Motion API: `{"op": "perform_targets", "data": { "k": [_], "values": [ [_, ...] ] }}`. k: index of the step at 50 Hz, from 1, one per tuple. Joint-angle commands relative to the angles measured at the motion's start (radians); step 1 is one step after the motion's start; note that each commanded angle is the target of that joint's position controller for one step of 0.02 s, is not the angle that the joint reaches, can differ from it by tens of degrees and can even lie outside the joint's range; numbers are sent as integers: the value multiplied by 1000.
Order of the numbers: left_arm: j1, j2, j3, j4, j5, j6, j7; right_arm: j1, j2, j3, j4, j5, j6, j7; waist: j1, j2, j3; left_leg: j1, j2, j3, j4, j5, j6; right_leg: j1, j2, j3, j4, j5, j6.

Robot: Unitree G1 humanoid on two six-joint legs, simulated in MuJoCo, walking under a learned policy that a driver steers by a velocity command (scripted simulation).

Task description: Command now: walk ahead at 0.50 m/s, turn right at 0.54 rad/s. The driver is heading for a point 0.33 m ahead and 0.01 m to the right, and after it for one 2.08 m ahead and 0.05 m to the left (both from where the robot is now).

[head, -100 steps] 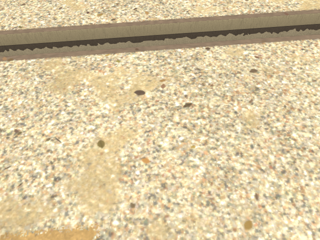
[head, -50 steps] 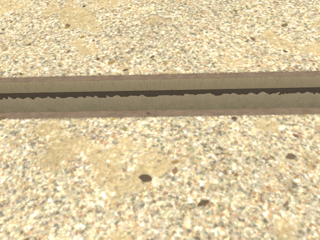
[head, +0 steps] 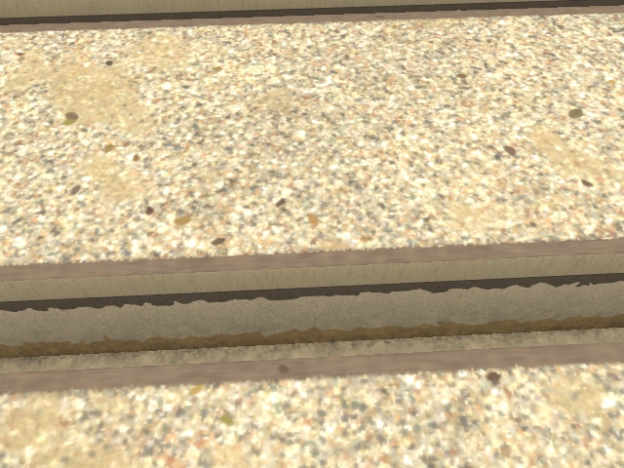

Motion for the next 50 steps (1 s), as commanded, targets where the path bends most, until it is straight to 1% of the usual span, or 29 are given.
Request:
{"op": "perform_targets", "data": {
  "k": [1,2,3,5,7,9,10,13,16,18,20,21,22,23,24,25,26,27,28,31,35,40,43,45,46,47,48,49,50],
  "values": [
    [193,154,47,4,-16,11,33,-79,-135,-27,-145,4,-44,0,61,32,-78,-507,42,-146,175,84,-4,427,-363,539,-354,221,-205],
    [159,127,37,-1,-16,6,41,-82,-131,-27,-153,-7,-32,-5,26,45,-47,-448,61,-150,115,96,-16,335,-315,463,-362,331,-172],
    [141,115,32,-10,-14,-3,44,-53,-114,-22,-149,-21,-10,-3,-2,26,-55,-382,71,-151,71,103,-33,269,-274,402,-370,384,-153],
    [160,134,34,-15,-18,-25,40,-46,-95,-19,-162,-29,24,2,-21,9,-70,-352,65,-129,7,118,-58,221,-227,354,-368,468,-145],
    [191,156,39,-22,-20,-33,42,-86,-88,-15,-185,-26,37,6,-16,-18,-64,-378,64,-114,-73,183,-73,201,-197,339,-377,459,-135],
    [235,157,39,-23,-19,-34,42,-167,-86,-12,-218,-24,41,6,12,-36,-41,-427,64,-109,-165,257,-86,219,-183,352,-376,446,-118],
    [251,155,38,-23,-19,-31,41,-202,-90,-12,-230,-23,44,4,23,-42,-30,-438,55,-106,-219,288,-88,234,-173,346,-345,540,-101],
    [291,161,36,-30,-17,-22,45,-249,-82,-2,-254,-11,42,-6,53,-67,-73,-406,12,-89,-333,352,-75,301,-161,315,-250,818,-48],
    [326,146,27,-34,-13,-5,51,-302,-88,2,-283,-1,32,-8,88,-84,-85,-374,-31,-82,-428,355,-45,362,-168,333,-189,861,-15],
    [309,134,20,-37,-5,-2,59,-256,-91,5,-270,-3,22,-10,75,-98,-78,-301,-43,-81,-517,341,-11,372,-182,330,-157,864,1],
    [257,140,16,-46,-8,-9,66,-115,-104,-1,-218,-13,5,-11,4,-95,-105,-125,-67,-75,-636,360,40,359,-185,335,-59,910,31],
    [223,145,14,-53,-18,-15,65,-7,-109,-3,-184,-15,-8,-14,-61,-60,-141,27,-45,-99,-758,532,70,328,-147,298,68,835,54],
    [235,107,1,-88,-29,-22,59,102,-167,-11,-175,-12,-23,-15,-87,70,-274,251,168,-337,-723,972,142,217,-61,237,345,389,95],
    [440,73,5,-57,-39,-7,52,55,-217,-21,-164,11,-9,-7,36,269,-373,380,378,-639,-711,1315,329,39,87,192,574,-386,140],
    [429,136,8,-23,11,14,50,-4,-178,-23,-187,44,11,7,37,151,-323,281,331,-685,-774,1015,332,-13,24,219,631,-369,139],
    [296,150,14,-52,21,27,46,-91,-149,-19,-213,37,24,11,33,96,-180,171,275,-607,-811,771,317,-96,-1,195,669,-326,146],
    [214,149,13,-77,21,34,43,-145,-125,-12,-225,22,37,13,40,47,-125,84,221,-551,-856,603,278,-113,-28,188,626,-274,150],
    [179,144,11,-95,17,48,39,-151,-134,-15,-223,17,42,9,48,59,-87,12,178,-497,-895,542,248,-102,-50,181,573,-244,159],
    [187,127,6,-95,14,61,35,-143,-148,-24,-214,11,44,5,58,80,-89,-38,137,-456,-912,510,230,-60,-53,165,539,-219,169],
    [180,105,-1,-105,6,78,41,-104,-168,-41,-209,5,41,7,57,87,-135,-51,99,-428,-914,482,223,-37,-45,145,472,-202,184],
    [101,101,-7,-131,5,88,52,-85,-179,-58,-230,7,66,8,25,113,-131,-56,86,-501,-970,134,221,-76,-58,146,357,-180,198],
    [41,104,-15,-157,-6,71,63,-75,-197,-78,-251,5,93,5,-4,116,-121,-62,85,-571,-967,59,207,-50,-49,153,225,-177,194],
    [65,101,-24,-166,-18,50,64,-97,-203,-88,-270,0,110,10,-9,148,-129,-78,67,-601,-954,80,184,32,-25,144,110,-189,169],
    [123,101,-25,-160,-28,39,72,-125,-203,-93,-285,3,116,12,12,162,-132,-113,49,-629,-948,72,153,133,-8,141,-42,-167,139],
    [178,102,-24,-148,-24,33,78,-148,-201,-94,-293,15,119,10,45,154,-127,-168,22,-624,-936,22,116,228,-9,139,-182,-96,122],
    [203,139,-14,-143,-13,26,87,-147,-182,-91,-303,28,115,6,52,103,-113,-250,-40,-584,-885,-69,56,313,-66,190,-302,-103,107],
    [191,246,9,-169,0,25,93,-121,-121,-79,-325,44,111,5,33,-134,-128,-370,-165,-422,-622,-147,-1,358,-327,500,-440,-346,41],
    [80,288,17,-204,17,25,84,-147,-148,-89,-314,10,102,-7,26,-217,-22,-495,-258,-269,-372,-102,-17,207,-481,668,-503,-284,-14],
    [54,214,2,-210,21,22,78,-152,-210,-102,-295,-13,98,-4,-6,-108,-24,-421,-174,-293,-228,-40,-18,141,-452,566,-460,-117,-36]
  ]
}}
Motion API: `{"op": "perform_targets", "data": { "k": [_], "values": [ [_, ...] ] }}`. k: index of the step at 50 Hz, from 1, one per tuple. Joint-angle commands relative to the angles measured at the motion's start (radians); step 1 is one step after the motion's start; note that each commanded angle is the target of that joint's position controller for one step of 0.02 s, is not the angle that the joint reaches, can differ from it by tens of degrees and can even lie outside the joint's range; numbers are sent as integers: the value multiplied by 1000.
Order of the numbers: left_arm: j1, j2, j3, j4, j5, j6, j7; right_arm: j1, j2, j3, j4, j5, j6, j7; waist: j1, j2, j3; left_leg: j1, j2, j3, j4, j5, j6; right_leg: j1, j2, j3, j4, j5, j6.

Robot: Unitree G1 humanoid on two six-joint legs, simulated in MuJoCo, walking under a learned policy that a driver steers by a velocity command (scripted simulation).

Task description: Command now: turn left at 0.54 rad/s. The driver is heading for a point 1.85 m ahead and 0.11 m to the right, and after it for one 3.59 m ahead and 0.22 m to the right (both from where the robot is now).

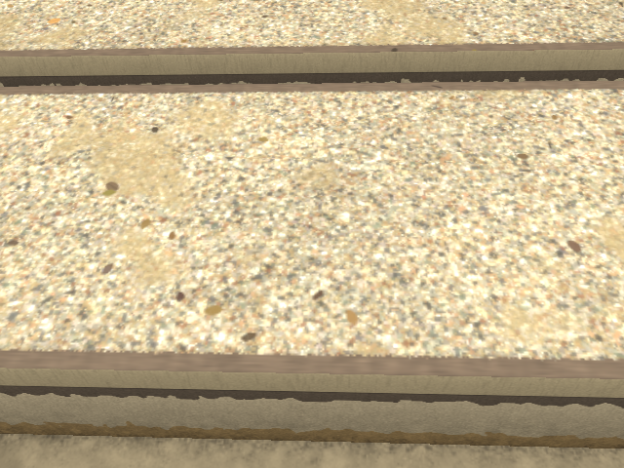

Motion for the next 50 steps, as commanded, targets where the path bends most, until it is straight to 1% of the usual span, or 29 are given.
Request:
{"op": "perform_targets", "data": {
  "k": [1,2,3,4,5,7,9,11,13,15,16,17,18,19,20,21,22,23,24,25,26,27,28,29,32,37,44,45,50],
  "values": [
    [-88,128,35,-100,13,-26,-3,21,-141,-40,-46,-25,-19,1,-52,-103,23,-104,46,28,406,-100,-18,-29,-337,319,-287,6,-134],
    [-123,108,29,-112,10,-32,-6,72,-130,-38,-24,-27,-10,6,-77,-112,-4,-84,51,49,492,-63,-23,-11,-281,221,-260,106,-116],
    [-135,97,25,-125,7,-35,-5,93,-126,-35,-9,-27,-1,13,-73,-140,-21,-93,53,78,574,-48,-31,14,-253,158,-239,193,-119],
    [-110,90,24,-128,9,-34,-9,84,-121,-29,-11,-23,2,22,-51,-148,-38,-101,58,90,620,-48,-41,46,-246,129,-218,279,-132],
    [-76,92,27,-120,7,-34,-13,55,-116,-24,-22,-17,5,27,-31,-144,-39,-118,62,91,626,-48,-50,78,-248,117,-203,325,-141],
    [-7,108,37,-104,4,-34,-12,-9,-106,-11,-42,-9,11,30,15,-146,-34,-153,61,88,560,-60,-68,167,-262,115,-179,376,-151],
    [42,117,45,-85,1,-34,-11,-41,-84,4,-49,-6,15,31,42,-165,-40,-152,62,78,447,-81,-79,244,-271,117,-152,419,-156],
    [47,117,48,-78,0,-33,-15,-51,-67,17,-46,-3,19,29,48,-186,-48,-87,71,92,312,-113,-80,250,-272,106,-133,414,-156],
    [33,119,51,-75,2,-33,-27,-67,-45,34,-50,5,26,28,48,-212,-47,33,86,143,159,-162,-65,187,-260,80,-117,385,-156],
    [44,130,57,-65,5,-26,-37,-72,-43,42,-47,11,26,22,60,-236,-51,119,86,193,36,-179,-45,157,-262,98,-103,388,-167],
    [47,131,58,-58,3,-22,-40,-61,-43,45,-42,13,23,19,55,-240,-52,152,91,202,-37,-144,-31,152,-265,110,-89,415,-167],
    [40,129,58,-52,-4,-18,-42,-30,-32,51,-29,12,18,16,30,-222,-52,216,97,210,-165,-51,-16,132,-258,105,-64,436,-151],
    [43,124,56,-43,-11,-14,-40,1,-21,59,-13,4,5,12,7,-188,-50,316,114,197,-344,119,-1,83,-249,91,-42,415,-110],
    [62,103,51,-42,-11,-17,-39,6,-49,61,-10,-10,-9,6,16,-136,-75,441,183,95,-394,202,17,-3,-232,84,-24,296,-51],
    [77,38,34,-77,-21,-23,-47,-20,-155,44,-27,-26,-22,0,57,91,-88,500,381,-136,-355,351,78,-124,-128,-14,64,56,11],
    [39,28,22,-62,-23,-12,-38,-74,-103,56,-24,-12,-33,0,35,146,-44,333,419,-127,-331,432,141,-38,-96,-43,0,-149,31],
    [28,50,28,-56,-18,-2,-35,-115,-60,70,-37,-12,-39,3,43,125,-14,304,381,-100,-338,357,136,-4,-92,-39,-8,-123,38],
    [15,59,31,-46,-15,-1,-38,-134,-44,76,-37,-12,-41,2,41,113,-2,282,340,-73,-341,268,109,22,-85,-38,-37,-61,39],
    [14,67,35,-41,-12,-4,-42,-133,-49,77,-30,-12,-40,-2,41,124,6,269,301,-47,-340,223,83,48,-88,-35,-55,3,39],
    [26,76,36,-36,-5,-7,-46,-117,-53,76,-20,-7,-42,-6,40,126,3,256,279,-31,-338,201,69,74,-99,-26,-68,47,39],
    [36,69,31,-27,-2,-16,-45,-102,-46,79,-13,-6,-45,-10,38,107,-9,255,262,-17,-338,171,59,91,-111,-15,-81,72,37],
    [44,68,30,-14,-3,-21,-45,-86,-33,83,-5,-3,-46,-9,33,54,1,256,253,-8,-337,143,55,88,-116,-9,-85,73,33],
    [44,61,27,-4,-5,-23,-44,-79,-31,85,4,-4,-47,-9,33,20,12,256,249,-3,-330,135,54,85,-119,-4,-95,75,30],
    [43,58,26,4,-6,-23,-42,-75,-31,85,11,-5,-48,-9,32,-1,20,254,245,1,-323,136,54,83,-122,2,-102,77,29],
    [45,54,24,24,-8,-24,-38,-71,-33,85,29,-6,-53,-8,34,-21,14,254,236,12,-312,154,54,91,-128,10,-111,83,26],
    [43,55,24,60,-10,-23,-34,-63,-29,89,68,-6,-57,-10,39,-33,13,241,228,20,-315,156,51,112,-136,17,-115,82,21],
    [38,56,21,124,-12,-21,-27,-29,-28,92,139,-3,-60,-16,41,-32,10,248,223,29,-320,188,46,134,-145,25,-123,101,12],
    [35,59,22,133,-14,-22,-25,-26,-35,91,149,-4,-59,-18,39,-31,11,251,223,30,-323,195,45,134,-145,25,-124,107,12],
    [43,54,19,194,-16,-18,-23,7,-33,92,210,-1,-53,-20,36,-30,18,260,225,33,-328,208,44,141,-150,29,-133,119,5]
  ]
}}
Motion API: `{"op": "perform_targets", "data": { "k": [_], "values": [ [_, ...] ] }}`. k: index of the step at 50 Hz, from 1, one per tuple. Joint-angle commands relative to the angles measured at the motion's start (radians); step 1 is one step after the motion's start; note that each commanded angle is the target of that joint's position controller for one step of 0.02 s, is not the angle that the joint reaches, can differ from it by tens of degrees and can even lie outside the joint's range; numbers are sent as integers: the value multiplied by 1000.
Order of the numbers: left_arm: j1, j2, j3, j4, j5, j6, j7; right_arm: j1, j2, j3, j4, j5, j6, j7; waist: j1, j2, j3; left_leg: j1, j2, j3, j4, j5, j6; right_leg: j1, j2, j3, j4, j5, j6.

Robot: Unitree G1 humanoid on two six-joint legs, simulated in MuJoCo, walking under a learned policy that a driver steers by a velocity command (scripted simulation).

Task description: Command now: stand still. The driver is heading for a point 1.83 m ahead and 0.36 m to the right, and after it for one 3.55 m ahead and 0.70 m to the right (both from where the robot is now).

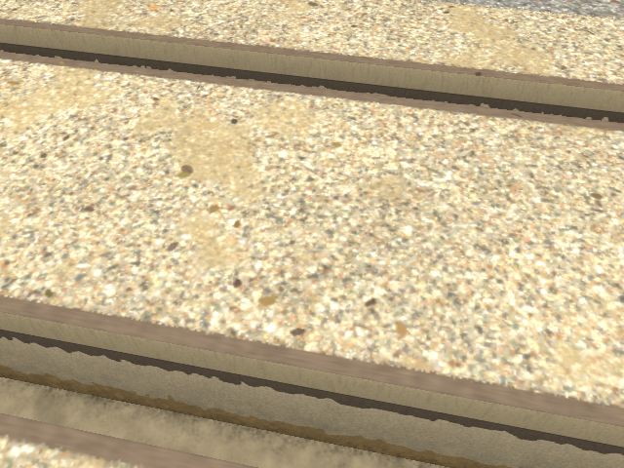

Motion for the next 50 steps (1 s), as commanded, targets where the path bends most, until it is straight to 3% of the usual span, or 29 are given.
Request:
{"op": "perform_targets", "data": {
  "k": [1,8,11,13,15,16,19,21,22,23,24,25,26,28,30,31,33,35,36,39,40,41,42,43,44,45,46,48,50],
  "values": [
    [23,103,22,-3,2,-7,3,10,-100,-20,-9,1,-5,-4,3,2,0,-81,111,-106,-82,135,19,69,-96,115,-63,101,-21],
    [25,89,15,77,2,-9,8,39,-92,-14,64,0,-2,-10,-2,0,9,-66,114,-100,-89,141,17,73,-99,119,-80,114,-27],
    [63,127,33,106,4,2,5,65,-112,-24,82,-8,6,-10,8,-21,15,-130,55,-64,-25,-235,53,57,-67,132,-78,-333,-62],
    [111,142,43,118,7,11,3,20,-105,-28,55,-22,10,-1,35,-69,109,-299,27,-40,81,-373,67,28,-137,261,-148,-579,-121],
    [196,143,54,152,13,4,2,-27,-56,-18,24,-33,-8,11,55,-140,122,-377,23,68,262,-206,52,64,-288,460,-270,-633,-200],
    [205,137,56,155,16,-5,-4,-48,-71,-23,13,-33,-20,15,56,-115,117,-374,51,60,330,-187,47,33,-324,516,-307,-579,-223],
    [103,158,68,126,10,-26,-15,14,-80,-31,19,-15,-49,33,-22,-113,75,-238,67,65,275,-191,51,-73,-260,426,-283,-429,-200],
    [-5,151,74,88,-3,-23,-15,162,-56,-34,77,-7,-58,29,-110,-94,70,64,8,126,81,-49,47,-286,-145,296,-181,-401,-149],
    [-29,136,74,69,-6,-24,-13,247,-71,-42,101,-12,-62,20,-144,-41,64,219,21,92,18,-60,39,-415,-84,248,-71,-407,-121],
    [-71,64,58,29,-10,-34,-16,332,-146,-59,106,-28,-70,5,-180,153,41,317,233,-178,-152,-286,56,-548,13,148,205,-378,-80],
    [-94,14,44,-15,-9,-45,-19,360,-232,-81,100,-29,-66,-6,-168,261,56,296,458,-507,-290,-473,125,-674,91,69,455,-325,-69],
    [-97,85,57,-20,4,-51,-28,326,-188,-77,102,-28,-64,-11,-127,127,107,203,484,-497,-282,-468,173,-678,6,152,577,-245,-83],
    [-57,89,62,-6,-2,-54,-43,234,-137,-64,69,-23,-73,-7,-68,75,112,167,426,-409,-270,-390,156,-647,-16,168,615,-165,-80],
    [8,84,68,22,7,-51,-66,176,-116,-60,45,-9,-99,-3,-22,78,92,164,355,-234,-291,-212,113,-611,-42,154,630,-68,-55],
    [-20,68,68,16,10,-40,-77,206,-72,-46,54,-11,-115,-4,-19,77,80,152,310,-92,-270,13,89,-588,-36,125,633,19,-46],
    [-44,48,64,-2,2,-35,-79,217,-62,-41,58,-11,-114,-7,-9,80,104,125,295,-17,-237,256,80,-572,-31,102,605,48,-47],
    [-94,11,48,-34,5,-33,-73,210,-51,-34,60,-7,-113,-9,0,88,111,65,259,118,-145,687,70,-485,-9,22,480,95,-37],
    [-161,-21,26,-69,5,-35,-70,198,-59,-28,53,2,-114,-9,-20,98,93,-9,221,192,-86,783,55,-341,26,-62,299,165,-41],
    [-203,-10,23,-89,3,-29,-75,199,-76,-30,57,0,-110,-8,-32,114,89,-13,212,200,-57,816,45,-299,46,-93,259,151,-44],
    [-67,52,36,-78,14,-31,-84,180,-129,-43,54,7,-96,-31,24,178,-17,46,241,197,118,1034,30,-113,87,-89,216,92,-93],
    [59,81,46,-43,17,-32,-84,143,-132,-48,48,1,-88,-34,86,185,-74,12,263,197,262,1046,36,23,87,-47,249,101,-121],
    [181,117,61,-14,23,-41,-79,87,-141,-56,28,9,-82,-29,164,133,-119,-60,243,206,480,867,25,154,67,14,124,158,-150],
    [181,211,84,-28,16,-50,-62,137,-102,-54,0,10,-82,-16,126,-80,-194,-175,108,252,811,144,-14,274,-138,240,39,550,-201],
    [117,310,105,-68,5,-42,-58,245,-41,-49,-29,15,-66,-6,25,-216,-315,-428,-20,128,1130,-396,-46,471,-377,658,81,939,-393],
    [113,280,116,-83,-34,-30,-47,177,-81,-52,-45,-4,-58,-1,78,-124,-341,-520,28,13,1146,-326,-53,429,-364,650,3,688,-446],
    [8,215,99,-109,-33,-28,-37,120,-82,-54,-52,-5,-53,-4,41,-38,-141,-528,72,16,1073,-225,-66,222,-336,537,-47,641,-416],
    [-55,174,86,-123,-28,-24,-32,80,-108,-64,-64,-11,-47,-15,9,26,-44,-451,95,12,950,-161,-75,53,-280,456,-93,667,-367],
    [-81,145,74,-124,-18,-34,-28,85,-104,-68,-83,-35,-8,-27,-39,-4,-54,-316,101,10,800,-136,-81,-67,-195,354,-108,670,-297],
    [-80,147,69,-132,-5,-52,-36,95,-90,-73,-94,-29,24,-31,-61,-30,-107,-269,71,21,727,-115,-75,-59,-159,320,-98,717,-262]
  ]
}}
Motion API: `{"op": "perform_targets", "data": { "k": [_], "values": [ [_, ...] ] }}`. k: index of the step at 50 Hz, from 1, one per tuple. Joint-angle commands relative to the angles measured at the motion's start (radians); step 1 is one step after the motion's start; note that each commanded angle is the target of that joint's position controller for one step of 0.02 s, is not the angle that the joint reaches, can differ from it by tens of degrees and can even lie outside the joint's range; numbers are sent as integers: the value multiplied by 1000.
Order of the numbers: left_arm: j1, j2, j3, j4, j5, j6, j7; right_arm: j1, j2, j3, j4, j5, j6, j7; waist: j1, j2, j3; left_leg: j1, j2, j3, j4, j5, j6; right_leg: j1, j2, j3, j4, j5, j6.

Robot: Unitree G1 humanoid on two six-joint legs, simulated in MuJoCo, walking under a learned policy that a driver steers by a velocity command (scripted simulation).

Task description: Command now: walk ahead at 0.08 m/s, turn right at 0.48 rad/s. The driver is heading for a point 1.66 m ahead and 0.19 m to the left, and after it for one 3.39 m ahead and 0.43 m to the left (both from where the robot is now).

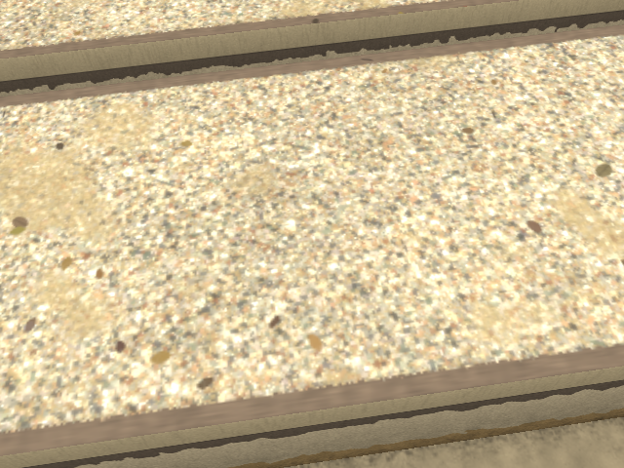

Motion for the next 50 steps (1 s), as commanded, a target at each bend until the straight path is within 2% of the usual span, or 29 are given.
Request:
{"op": "perform_targets", "data": {
  "k": [1,5,9,12,15,16,17,18,19,21,25,29,31,32,34,35,36,37,38,39,40,41,42,44,46,47,48,49,50],
  "values": [
    [-6,128,25,-78,11,-29,1,150,-88,-31,-27,2,42,-9,-52,-63,-229,100,-12,-17,-106,46,3,92,-268,233,-148,590,-147],
    [11,132,15,-90,11,4,10,39,-89,-29,-87,2,63,16,-15,-123,-220,72,-16,-22,-253,102,22,126,-245,261,-211,252,-69],
    [-9,144,17,-104,26,35,11,-37,-89,-17,-128,9,77,37,32,-163,-178,162,-51,4,-394,64,25,92,-222,300,-286,-138,-35],
    [-24,155,17,-105,29,58,13,-47,-109,-17,-146,23,58,43,42,-160,-153,184,-47,-20,-581,38,57,133,-251,369,-271,-229,-57],
    [-31,132,3,-93,12,65,23,40,-67,1,-132,14,31,36,-6,-112,-160,420,-23,-26,-875,184,112,35,-234,382,-256,-256,-11],
    [-6,103,-6,-82,6,58,22,39,-81,10,-141,-2,19,33,4,-51,-165,523,66,-101,-919,190,129,-37,-218,352,-220,-256,33],
    [28,71,-17,-73,-7,52,12,24,-123,10,-143,-10,11,32,28,63,-197,531,156,-252,-943,47,176,-50,-138,263,-181,-259,69],
    [-35,93,-16,-72,-1,49,9,-2,-119,11,-139,-2,4,42,3,90,-147,394,177,-290,-1015,-114,199,5,-79,179,-146,-186,77],
    [-77,100,-16,-82,11,47,5,-25,-125,12,-139,3,-3,46,7,113,-103,341,162,-296,-1056,-201,185,37,-71,151,-116,-142,75],
    [-89,129,-8,-77,29,36,-2,9,-176,-7,-122,9,-3,44,-7,146,-59,347,170,-321,-1088,-225,189,3,-59,80,-22,-151,76],
    [-88,113,-14,-77,34,14,-16,102,-179,-23,-86,21,-8,49,-34,117,-57,449,205,-337,-1076,-151,231,-81,-103,11,61,-190,76],
    [-144,104,-14,-101,31,1,-14,155,-193,-35,-56,20,-21,42,-66,93,-29,501,196,-324,-1053,-60,249,-112,-120,-21,38,-199,80],
    [-124,84,-14,-101,30,-2,-23,171,-211,-45,-51,18,-25,50,-67,104,-42,499,206,-333,-1048,18,275,-77,-116,-41,41,-205,78],
    [-132,95,-11,-107,26,-2,-25,169,-211,-48,-49,17,-25,55,-64,92,-34,499,215,-327,-1046,61,278,-75,-123,-42,28,-189,72],
    [-90,79,-14,-93,41,-8,-25,160,-216,-58,-33,24,-30,62,-36,90,-64,453,227,-288,-1016,255,275,31,-115,-71,82,-131,64],
    [-16,90,-14,-69,35,-7,-24,128,-212,-58,-47,35,-29,65,5,74,-85,402,222,-241,-1014,349,264,138,-126,-48,20,-148,49],
    [55,94,-7,-41,36,-7,-15,90,-209,-59,-51,40,-31,65,51,63,-91,332,184,-186,-961,408,231,271,-109,-71,-32,-121,36],
    [165,101,1,-9,54,-5,-8,84,-175,-49,-43,39,-33,64,94,48,-106,204,119,-116,-835,538,193,458,-80,-77,-27,-126,33],
    [236,177,24,-13,61,-11,-6,65,-118,-32,-71,40,-42,77,136,-85,-149,80,23,-36,-615,462,124,578,-204,124,-146,-196,-16],
    [292,269,57,6,47,-10,-11,86,-106,-30,-79,21,-38,78,134,-263,-138,-107,-67,28,-394,-12,87,631,-382,394,-261,-213,-114],
    [232,226,50,-12,33,-19,-16,123,-158,-47,-50,3,-25,64,80,-140,-79,-158,-48,-61,-216,-128,82,546,-443,443,-248,-62,-166],
    [161,194,42,-36,27,-26,-17,173,-163,-51,-23,12,-20,63,26,-70,-70,-131,-13,-105,-154,-87,81,470,-450,361,-251,43,-169],
    [143,172,36,-47,27,-32,-9,199,-149,-52,-6,15,-15,63,-1,-54,-87,-106,26,-107,-153,-45,87,443,-453,303,-288,39,-160],
    [138,135,22,-42,26,-59,0,157,-138,-52,-18,3,-5,78,8,-54,-48,-108,38,-88,-151,75,80,376,-400,199,-372,-46,-131],
    [159,134,21,-13,34,-75,9,150,-122,-53,-11,-14,-1,89,-3,-53,-43,-139,19,-85,-110,164,73,369,-376,115,-377,51,-109],
    [158,156,25,-11,59,-93,7,120,-141,-66,-30,-7,-3,95,8,-79,-38,-173,17,-51,-121,224,63,372,-347,54,-401,-68,-99],
    [209,162,29,18,73,-109,5,89,-154,-80,-30,-20,-2,97,24,-94,-23,-247,17,-62,-53,256,72,414,-368,68,-385,-93,-101],
    [232,159,27,35,66,-114,9,31,-169,-88,-46,-26,0,89,38,-84,-24,-337,11,-68,-28,250,66,486,-377,58,-357,18,-87],
    [232,167,22,42,71,-123,10,-22,-181,-99,-51,-18,-11,91,39,-91,10,-389,6,-59,-116,285,64,496,-332,-10,-317,82,-54]
  ]
}}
